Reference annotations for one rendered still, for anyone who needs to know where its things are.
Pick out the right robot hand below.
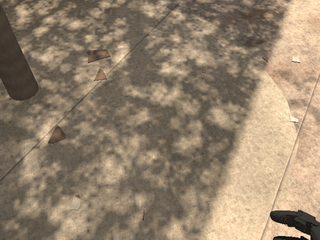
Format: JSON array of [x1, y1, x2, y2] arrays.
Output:
[[270, 210, 320, 240]]

